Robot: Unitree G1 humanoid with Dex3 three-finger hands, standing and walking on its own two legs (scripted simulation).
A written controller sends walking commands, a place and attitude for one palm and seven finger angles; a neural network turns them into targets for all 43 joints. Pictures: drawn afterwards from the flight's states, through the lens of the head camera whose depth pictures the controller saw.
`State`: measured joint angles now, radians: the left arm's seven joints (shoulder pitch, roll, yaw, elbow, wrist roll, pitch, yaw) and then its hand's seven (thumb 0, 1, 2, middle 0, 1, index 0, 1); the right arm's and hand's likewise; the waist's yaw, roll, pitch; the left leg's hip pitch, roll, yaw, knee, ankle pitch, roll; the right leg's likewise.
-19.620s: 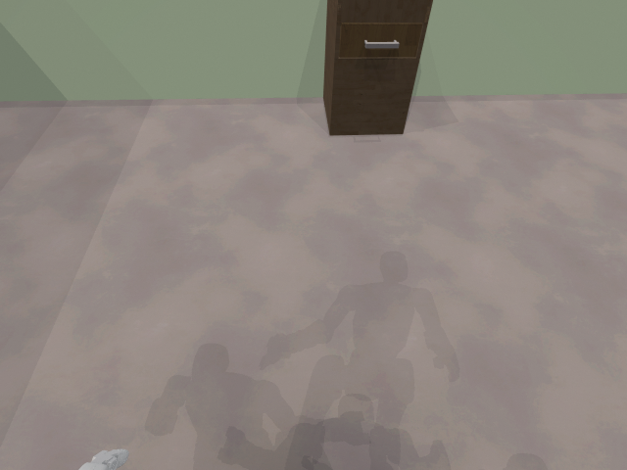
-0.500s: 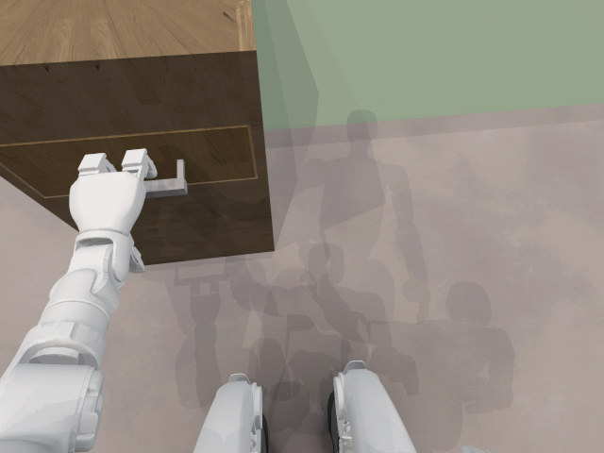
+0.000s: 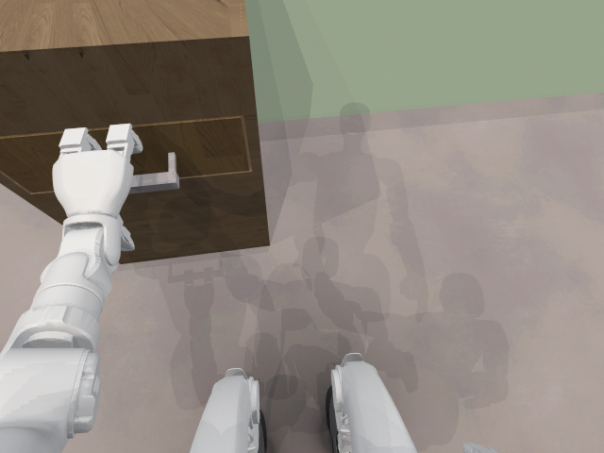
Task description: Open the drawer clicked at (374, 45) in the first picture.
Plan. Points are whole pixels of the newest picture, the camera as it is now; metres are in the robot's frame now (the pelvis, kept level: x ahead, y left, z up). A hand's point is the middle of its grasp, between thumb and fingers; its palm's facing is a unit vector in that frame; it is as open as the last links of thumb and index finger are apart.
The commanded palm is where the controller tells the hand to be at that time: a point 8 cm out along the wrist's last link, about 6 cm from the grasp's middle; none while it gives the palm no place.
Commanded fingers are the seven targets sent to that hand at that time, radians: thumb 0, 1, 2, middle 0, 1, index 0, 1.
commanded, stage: re-aim the fingers above the handle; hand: left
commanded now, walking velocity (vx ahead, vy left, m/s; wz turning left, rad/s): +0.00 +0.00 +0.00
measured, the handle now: (126, 174) +0.53 +0.26 -0.11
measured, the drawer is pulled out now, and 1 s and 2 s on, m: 0.00 0.00 0.00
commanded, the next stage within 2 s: lower the fingers behind the handle in 0.34 s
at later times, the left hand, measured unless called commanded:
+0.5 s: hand (96, 199) +0.46 +0.28 -0.05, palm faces +0.02 +0.05 -1.00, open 13.9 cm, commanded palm +0.44 +0.25 +0.00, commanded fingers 0.00 -0.50 0.30 -0.30 -1.20 -0.30 -1.20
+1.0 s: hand (117, 212) +0.46 +0.26 -0.09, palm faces -0.02 +0.01 -1.00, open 14.0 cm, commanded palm +0.44 +0.25 -0.04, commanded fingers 0.00 -0.50 0.30 -0.30 -1.20 -0.30 -1.20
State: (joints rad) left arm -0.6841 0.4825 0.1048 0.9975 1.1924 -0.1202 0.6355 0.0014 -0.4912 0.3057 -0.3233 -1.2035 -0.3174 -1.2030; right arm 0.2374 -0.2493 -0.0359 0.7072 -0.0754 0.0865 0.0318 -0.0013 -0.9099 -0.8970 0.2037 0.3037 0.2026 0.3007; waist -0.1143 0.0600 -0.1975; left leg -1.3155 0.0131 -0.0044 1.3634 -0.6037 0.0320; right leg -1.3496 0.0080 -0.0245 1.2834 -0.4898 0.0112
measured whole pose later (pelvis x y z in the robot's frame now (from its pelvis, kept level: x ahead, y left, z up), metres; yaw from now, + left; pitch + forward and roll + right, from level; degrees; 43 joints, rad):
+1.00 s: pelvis -0.01 +0.00 -0.03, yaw +0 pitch +35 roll -3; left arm -0.73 0.50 0.10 1.02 1.16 -0.05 0.58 0.00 -0.49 0.31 -0.28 -1.19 -0.28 -1.18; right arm 0.21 -0.26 -0.04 0.69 -0.07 0.07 0.05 0.00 -0.91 -0.90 0.20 0.30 0.20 0.30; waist -0.10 0.06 -0.18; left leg -1.46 0.02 0.00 1.48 -0.62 0.03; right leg -1.50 0.01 -0.02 1.39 -0.50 0.01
